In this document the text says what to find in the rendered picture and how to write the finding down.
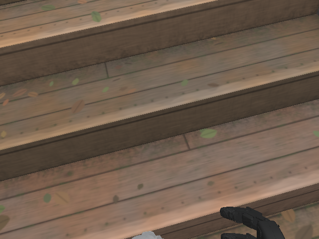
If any left robot shin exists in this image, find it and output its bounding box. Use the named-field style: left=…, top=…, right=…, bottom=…
left=142, top=231, right=156, bottom=238

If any robot right hand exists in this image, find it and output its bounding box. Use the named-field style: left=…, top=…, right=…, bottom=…
left=219, top=206, right=285, bottom=239

